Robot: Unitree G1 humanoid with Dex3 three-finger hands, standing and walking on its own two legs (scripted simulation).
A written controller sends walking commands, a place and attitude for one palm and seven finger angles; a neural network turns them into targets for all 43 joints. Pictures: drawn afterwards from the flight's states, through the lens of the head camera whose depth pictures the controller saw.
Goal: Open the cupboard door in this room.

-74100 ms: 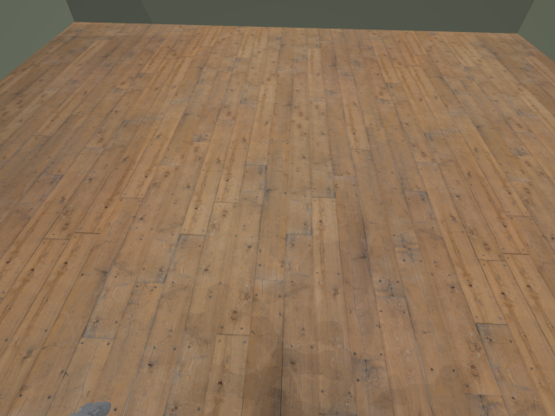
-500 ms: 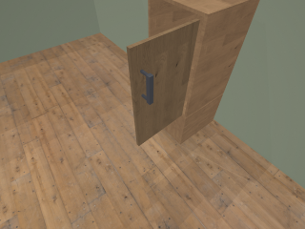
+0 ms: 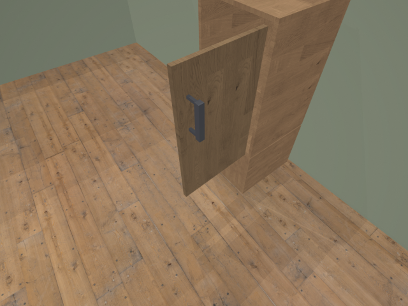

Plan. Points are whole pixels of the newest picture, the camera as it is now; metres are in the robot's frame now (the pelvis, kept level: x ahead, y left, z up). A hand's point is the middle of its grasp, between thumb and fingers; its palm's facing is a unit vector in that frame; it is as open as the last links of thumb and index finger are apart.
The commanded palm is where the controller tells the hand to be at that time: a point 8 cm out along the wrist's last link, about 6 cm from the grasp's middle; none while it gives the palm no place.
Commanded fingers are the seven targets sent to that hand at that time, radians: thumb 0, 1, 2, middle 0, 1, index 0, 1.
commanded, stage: look to check the result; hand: left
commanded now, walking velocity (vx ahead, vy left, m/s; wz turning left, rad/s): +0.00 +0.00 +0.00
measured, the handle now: (195, 118) +0.60 +0.07 +0.00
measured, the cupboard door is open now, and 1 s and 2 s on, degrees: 93 93 93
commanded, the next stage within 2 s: stand and wait in 0.02 s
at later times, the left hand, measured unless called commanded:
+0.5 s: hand out of the picture +0.03 +0.19 -0.17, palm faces +0.02 -0.97 -0.25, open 7.4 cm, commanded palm none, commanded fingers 0.00 0.90 0.90 -0.20 -0.30 -0.20 -0.30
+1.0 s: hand out of the picture +0.03 +0.19 -0.17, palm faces +0.02 -0.97 -0.24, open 7.4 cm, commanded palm none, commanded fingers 0.00 0.90 0.90 -0.20 -0.30 -0.20 -0.30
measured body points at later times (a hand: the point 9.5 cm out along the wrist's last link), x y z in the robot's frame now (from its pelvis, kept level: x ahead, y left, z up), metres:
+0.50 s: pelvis +0.01 -0.01 +0.00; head +0.02 -0.02 +0.45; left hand +0.03 +0.24 -0.15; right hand +0.03 -0.26 -0.16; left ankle +0.03 +0.12 -0.74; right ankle -0.04 -0.07 -0.74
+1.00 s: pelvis +0.01 -0.01 +0.00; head +0.02 -0.01 +0.45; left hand +0.03 +0.24 -0.15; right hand +0.03 -0.25 -0.16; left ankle +0.03 +0.12 -0.74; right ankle -0.04 -0.07 -0.74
